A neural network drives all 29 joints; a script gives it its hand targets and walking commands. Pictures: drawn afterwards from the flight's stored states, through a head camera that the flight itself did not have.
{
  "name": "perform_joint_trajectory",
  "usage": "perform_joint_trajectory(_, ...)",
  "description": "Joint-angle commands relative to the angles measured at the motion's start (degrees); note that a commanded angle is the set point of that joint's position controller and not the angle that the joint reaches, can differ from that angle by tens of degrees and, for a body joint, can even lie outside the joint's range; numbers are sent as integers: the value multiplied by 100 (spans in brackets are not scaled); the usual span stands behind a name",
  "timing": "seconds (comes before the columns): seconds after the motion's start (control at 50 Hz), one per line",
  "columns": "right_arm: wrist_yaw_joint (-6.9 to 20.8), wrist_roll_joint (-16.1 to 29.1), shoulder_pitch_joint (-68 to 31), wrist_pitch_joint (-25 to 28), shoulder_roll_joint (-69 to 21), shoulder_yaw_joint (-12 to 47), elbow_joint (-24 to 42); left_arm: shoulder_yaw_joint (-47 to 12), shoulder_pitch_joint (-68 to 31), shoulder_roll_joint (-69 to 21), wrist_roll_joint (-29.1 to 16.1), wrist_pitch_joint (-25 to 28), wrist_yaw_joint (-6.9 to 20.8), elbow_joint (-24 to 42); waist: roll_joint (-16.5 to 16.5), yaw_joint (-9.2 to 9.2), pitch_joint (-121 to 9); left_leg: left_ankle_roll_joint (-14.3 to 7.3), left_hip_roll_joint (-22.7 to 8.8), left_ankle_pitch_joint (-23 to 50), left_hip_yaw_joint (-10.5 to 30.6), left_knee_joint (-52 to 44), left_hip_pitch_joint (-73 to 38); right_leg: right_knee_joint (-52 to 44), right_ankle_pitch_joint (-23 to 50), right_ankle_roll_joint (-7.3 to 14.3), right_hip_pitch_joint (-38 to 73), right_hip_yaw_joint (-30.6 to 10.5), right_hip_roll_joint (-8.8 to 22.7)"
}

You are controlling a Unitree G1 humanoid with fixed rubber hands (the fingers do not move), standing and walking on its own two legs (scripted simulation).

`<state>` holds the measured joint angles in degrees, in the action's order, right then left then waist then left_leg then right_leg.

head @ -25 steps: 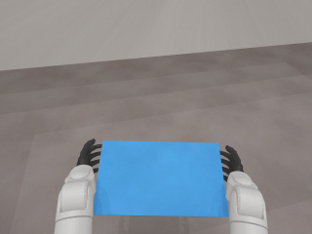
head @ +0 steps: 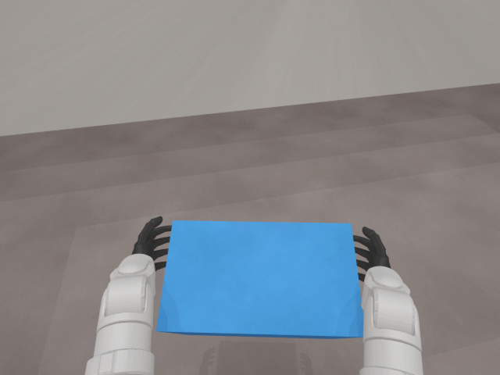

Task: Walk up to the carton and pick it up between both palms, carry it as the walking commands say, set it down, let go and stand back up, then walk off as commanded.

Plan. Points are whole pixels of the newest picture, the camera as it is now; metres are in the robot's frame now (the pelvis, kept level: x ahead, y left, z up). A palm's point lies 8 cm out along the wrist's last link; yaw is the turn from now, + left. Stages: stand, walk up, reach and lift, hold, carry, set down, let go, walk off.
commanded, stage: hold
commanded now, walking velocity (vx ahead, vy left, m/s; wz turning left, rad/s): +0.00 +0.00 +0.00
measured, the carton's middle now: (260, 285) +0.30 -0.01 -0.04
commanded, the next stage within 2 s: set down in 0.20 s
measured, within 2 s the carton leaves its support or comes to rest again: neither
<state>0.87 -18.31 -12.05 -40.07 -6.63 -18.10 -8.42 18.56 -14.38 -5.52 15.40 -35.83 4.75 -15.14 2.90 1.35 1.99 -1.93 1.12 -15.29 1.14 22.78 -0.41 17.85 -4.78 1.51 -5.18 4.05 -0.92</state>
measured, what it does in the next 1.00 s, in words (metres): stands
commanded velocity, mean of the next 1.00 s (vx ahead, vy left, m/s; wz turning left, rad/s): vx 0.00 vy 0.00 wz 0.00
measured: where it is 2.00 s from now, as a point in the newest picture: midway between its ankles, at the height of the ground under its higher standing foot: outside the picture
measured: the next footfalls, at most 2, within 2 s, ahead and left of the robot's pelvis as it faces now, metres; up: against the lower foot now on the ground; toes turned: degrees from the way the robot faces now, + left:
none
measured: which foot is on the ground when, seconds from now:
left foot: down 0.00-1.00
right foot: down 0.00-1.00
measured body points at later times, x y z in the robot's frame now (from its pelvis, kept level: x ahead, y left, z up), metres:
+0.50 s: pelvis +0.02 +0.00 +0.00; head -0.01 -0.02 +0.45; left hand +0.33 +0.17 +0.02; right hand +0.30 -0.22 +0.01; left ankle -0.02 +0.10 -0.74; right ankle +0.07 -0.11 -0.74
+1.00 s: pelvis +0.00 +0.01 -0.02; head +0.08 -0.01 +0.42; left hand +0.34 +0.17 -0.06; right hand +0.30 -0.22 -0.07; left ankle -0.02 +0.10 -0.74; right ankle +0.07 -0.11 -0.74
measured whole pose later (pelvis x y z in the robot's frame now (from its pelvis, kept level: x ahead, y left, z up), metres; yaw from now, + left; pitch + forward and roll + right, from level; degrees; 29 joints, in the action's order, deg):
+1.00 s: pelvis +0.00 +0.01 -0.02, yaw +0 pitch +10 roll +0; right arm 4.4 -13.4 -17.4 -22.5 -1.3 -22.0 -26.0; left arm 21.1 -19.4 -5.0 13.4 -19.1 0.9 -30.3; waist 2.5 3.9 -1.7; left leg -2.6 3.9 -19.7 2.0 36.8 27.4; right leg 33.7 -10.3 0.3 -33.8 0.2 -0.2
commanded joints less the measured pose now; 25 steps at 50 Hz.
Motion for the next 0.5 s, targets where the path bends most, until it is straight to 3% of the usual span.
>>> perform_joint_trajectory(0.0, 1640, 1442, -3204, 189, -4250, 3295, -124, -3135, -3118, -4322, -1322, 135, 1600, -86, -65, -27, -957, -302, -132, -250, 632, -1112, 2286, 200, 132, -95, 2369, -672, -284)
perform_joint_trajectory(0.18, 1657, 1502, -3167, 244, -4525, 3303, -141, -3102, -3161, -4317, -1347, 167, 1732, 5, -236, -32, -1299, -215, 59, 585, 450, -956, 1750, -97, 650, -92, 2314, -733, -132)
perform_joint_trajectory(0.2, 1692, 1851, -3229, 225, -4634, 3318, -170, -3329, -3383, -4626, -1579, 147, 1655, 49, -61, 606, -1701, -182, 106, 269, 486, -1002, 1716, -8, 577, -25, 2189, -602, -148)
perform_joint_trajectory(0.26, 1671, 1777, -3267, 252, -4583, 3273, -341, -3084, -3355, -4490, -1458, 233, 1671, -333, -242, 400, -1440, -237, 153, 37, 415, -979, 1978, -50, 251, -59, 2181, -643, -91)
perform_joint_trajectory(0.34, 1693, 1810, -3215, 343, -4541, 3371, -325, -2863, -2955, -4476, -1291, 354, 1640, -606, -361, 137, -1456, -274, 140, 313, 435, -963, 2011, 25, 539, -125, 2237, -694, -79)
perform_joint_trajectory(0.48, 1706, 1688, -2923, 679, -4347, 3198, -674, -2826, -2757, -4416, -1148, 631, 1527, -695, -346, 134, -1622, -179, 140, 778, 445, -795, 1931, 287, 1183, -132, 1997, -785, -129)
